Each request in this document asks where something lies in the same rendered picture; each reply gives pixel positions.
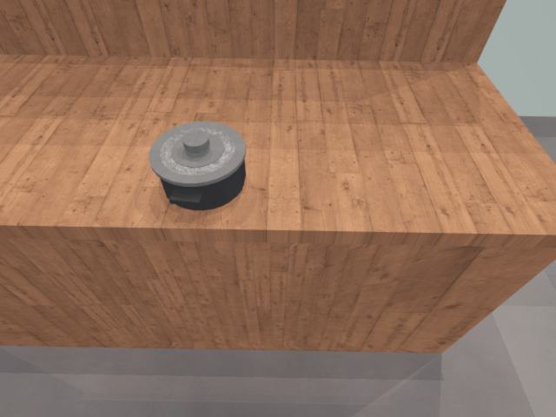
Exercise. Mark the knob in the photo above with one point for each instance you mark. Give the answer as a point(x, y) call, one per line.
point(196, 141)

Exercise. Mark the lid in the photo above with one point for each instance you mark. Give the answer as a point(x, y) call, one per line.
point(172, 163)

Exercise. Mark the table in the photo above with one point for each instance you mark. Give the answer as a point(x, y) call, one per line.
point(393, 199)

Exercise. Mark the pot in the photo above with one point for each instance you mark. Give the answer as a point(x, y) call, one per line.
point(207, 197)

